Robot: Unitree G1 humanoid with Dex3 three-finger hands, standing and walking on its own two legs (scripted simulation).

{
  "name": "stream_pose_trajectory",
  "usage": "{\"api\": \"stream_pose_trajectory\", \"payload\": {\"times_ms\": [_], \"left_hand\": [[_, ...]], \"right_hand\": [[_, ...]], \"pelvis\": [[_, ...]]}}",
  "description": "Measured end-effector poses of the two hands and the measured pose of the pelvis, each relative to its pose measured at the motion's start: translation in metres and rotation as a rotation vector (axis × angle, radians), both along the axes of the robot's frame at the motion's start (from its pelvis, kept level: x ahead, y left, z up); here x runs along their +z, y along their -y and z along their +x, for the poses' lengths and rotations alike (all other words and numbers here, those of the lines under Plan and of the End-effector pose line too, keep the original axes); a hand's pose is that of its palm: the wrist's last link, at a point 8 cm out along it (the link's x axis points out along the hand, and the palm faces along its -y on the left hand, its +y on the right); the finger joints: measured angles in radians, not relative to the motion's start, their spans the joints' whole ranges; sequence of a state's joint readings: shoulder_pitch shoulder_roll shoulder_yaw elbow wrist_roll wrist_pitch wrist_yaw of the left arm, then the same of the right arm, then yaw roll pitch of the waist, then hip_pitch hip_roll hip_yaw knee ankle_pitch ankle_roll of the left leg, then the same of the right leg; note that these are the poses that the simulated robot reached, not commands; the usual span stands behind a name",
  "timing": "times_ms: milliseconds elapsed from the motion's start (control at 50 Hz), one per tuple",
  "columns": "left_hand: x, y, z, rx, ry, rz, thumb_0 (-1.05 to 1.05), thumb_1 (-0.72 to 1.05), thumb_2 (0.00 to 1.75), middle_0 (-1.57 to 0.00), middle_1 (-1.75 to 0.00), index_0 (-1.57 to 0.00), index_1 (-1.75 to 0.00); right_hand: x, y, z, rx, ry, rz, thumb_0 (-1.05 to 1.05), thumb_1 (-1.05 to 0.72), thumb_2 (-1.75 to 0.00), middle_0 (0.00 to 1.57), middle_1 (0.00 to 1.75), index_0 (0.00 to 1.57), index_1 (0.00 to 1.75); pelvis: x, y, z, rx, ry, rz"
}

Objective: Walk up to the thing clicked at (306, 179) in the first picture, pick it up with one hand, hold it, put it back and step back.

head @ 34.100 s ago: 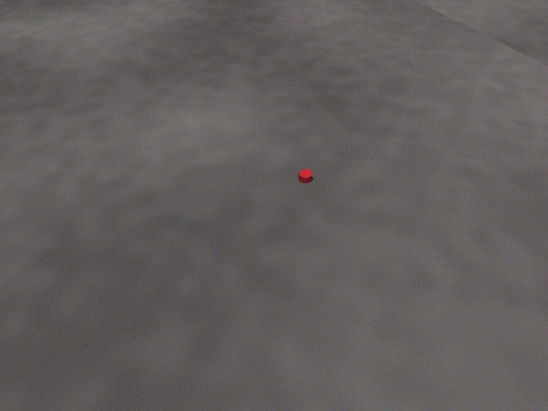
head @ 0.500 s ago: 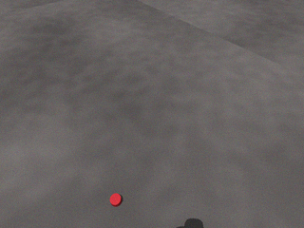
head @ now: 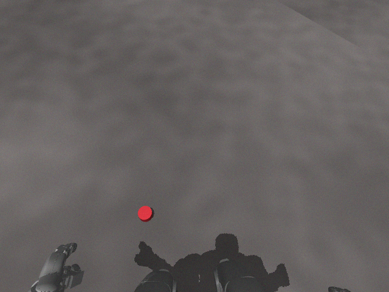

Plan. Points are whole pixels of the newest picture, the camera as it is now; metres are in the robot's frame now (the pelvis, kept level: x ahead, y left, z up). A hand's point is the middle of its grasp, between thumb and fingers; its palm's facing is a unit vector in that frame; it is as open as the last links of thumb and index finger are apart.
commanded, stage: step back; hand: left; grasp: from above
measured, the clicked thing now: (145, 213) +0.45 +0.23 -0.74
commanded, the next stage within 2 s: none
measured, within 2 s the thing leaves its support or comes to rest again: neither
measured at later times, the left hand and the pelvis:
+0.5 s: hand out of the picture +0.00 +0.24 -0.13, palm faces -0.06 -0.91 -0.41, open 7.4 cm; pelvis -0.11 -0.02 +0.01, yaw -4 degrees
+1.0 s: hand out of the picture -0.16 +0.25 -0.15, palm faces -0.08 -0.92 -0.38, open 7.4 cm; pelvis -0.26 -0.01 +0.00, yaw -5 degrees
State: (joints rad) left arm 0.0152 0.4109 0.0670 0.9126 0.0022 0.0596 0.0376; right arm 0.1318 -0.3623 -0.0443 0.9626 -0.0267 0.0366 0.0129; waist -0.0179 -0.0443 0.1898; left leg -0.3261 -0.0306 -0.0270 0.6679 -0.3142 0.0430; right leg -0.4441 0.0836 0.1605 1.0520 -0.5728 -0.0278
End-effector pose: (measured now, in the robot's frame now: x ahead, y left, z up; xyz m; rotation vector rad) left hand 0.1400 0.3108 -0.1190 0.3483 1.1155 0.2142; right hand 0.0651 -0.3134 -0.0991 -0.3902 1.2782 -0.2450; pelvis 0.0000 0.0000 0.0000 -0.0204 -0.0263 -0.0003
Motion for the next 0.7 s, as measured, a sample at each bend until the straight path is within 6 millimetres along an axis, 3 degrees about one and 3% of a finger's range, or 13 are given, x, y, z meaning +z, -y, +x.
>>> {"api": "stream_pose_trajectory", "payload": {"times_ms": [180, 320, 420, 560, 700], "left_hand": [[0.001, 0.011, -0.048, -0.061, -0.073, -0.014, 0.0, 0.91, 0.9, -0.21, -0.3, -0.2, -0.3], [0.002, 0.027, -0.097, -0.077, -0.081, 0.017, 0.0, 0.9, 0.9, -0.21, -0.3, -0.2, -0.3], [0.02, 0.035, -0.137, -0.052, -0.079, 0.018, 0.0, 0.9, 0.9, -0.21, -0.3, -0.2, -0.3], [0.032, 0.027, -0.154, -0.04, 0.006, 0.037, 0.01, 0.9, 0.9, -0.21, -0.3, -0.2, -0.3], [0.012, 0.006, -0.179, -0.03, 0.057, 0.003, 0.0, 0.9, 0.9, -0.21, -0.3, -0.2, -0.3]], "right_hand": [[0.004, -0.007, -0.027, -0.023, 0.092, 0.011, 0.0, -0.9, -0.9, 0.21, 0.3, 0.21, 0.3], [-0.017, 0.014, -0.057, -0.032, 0.141, 0.043, 0.0, -0.9, -0.9, 0.21, 0.3, 0.21, 0.3], [-0.016, 0.022, -0.085, -0.055, 0.111, 0.055, 0.01, -0.91, -0.9, 0.21, 0.3, 0.2, 0.3], [-0.013, 0.021, -0.131, -0.015, 0.04, 0.034, 0.0, -0.91, -0.9, 0.2, 0.3, 0.2, 0.3], [-0.009, 0.0, -0.166, 0.036, 0.036, 0.012, 0.01, -0.91, -0.9, 0.2, 0.3, 0.2, 0.3]], "pelvis": [[0.005, 0.0, -0.034, -0.063, 0.0, 0.003], [-0.009, 0.017, -0.072, -0.092, 0.013, 0.003], [0.002, 0.021, -0.093, -0.081, 0.019, 0.036], [0.005, 0.016, -0.126, -0.038, 0.003, 0.036], [-0.005, 0.0, -0.17, -0.006, 0.019, 0.041]]}}
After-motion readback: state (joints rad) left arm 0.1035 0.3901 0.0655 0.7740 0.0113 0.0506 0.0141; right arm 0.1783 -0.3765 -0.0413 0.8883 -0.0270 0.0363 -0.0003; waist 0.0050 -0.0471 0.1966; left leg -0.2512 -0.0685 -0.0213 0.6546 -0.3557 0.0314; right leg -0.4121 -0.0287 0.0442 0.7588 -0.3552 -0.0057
